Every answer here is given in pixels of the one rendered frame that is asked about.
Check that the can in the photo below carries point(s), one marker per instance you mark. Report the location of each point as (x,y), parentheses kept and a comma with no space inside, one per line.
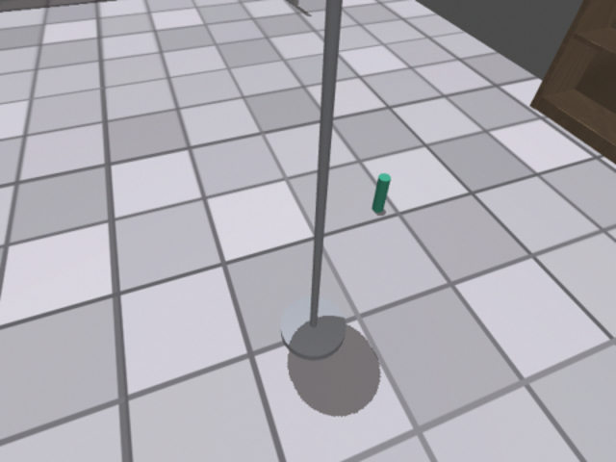
(381,192)

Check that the floor lamp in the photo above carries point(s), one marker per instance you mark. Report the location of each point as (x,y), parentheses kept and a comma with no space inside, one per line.
(312,327)

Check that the bookshelf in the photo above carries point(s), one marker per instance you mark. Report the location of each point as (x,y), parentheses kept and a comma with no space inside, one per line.
(578,91)

